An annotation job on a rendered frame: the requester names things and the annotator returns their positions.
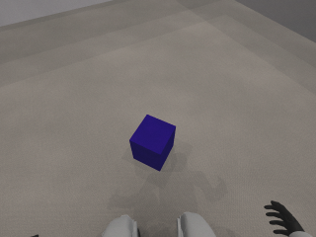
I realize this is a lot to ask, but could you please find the carton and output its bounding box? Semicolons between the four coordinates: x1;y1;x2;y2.
129;115;176;172

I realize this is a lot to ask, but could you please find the robot left thigh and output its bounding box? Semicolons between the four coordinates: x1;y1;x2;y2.
102;216;138;237

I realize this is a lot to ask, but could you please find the robot right thigh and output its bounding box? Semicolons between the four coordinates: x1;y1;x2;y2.
176;212;216;237

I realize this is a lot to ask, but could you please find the right robot hand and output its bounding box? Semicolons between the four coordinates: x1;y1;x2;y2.
264;200;305;237

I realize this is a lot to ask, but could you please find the robot thigh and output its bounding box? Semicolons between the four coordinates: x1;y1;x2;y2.
176;212;216;237
102;216;138;237

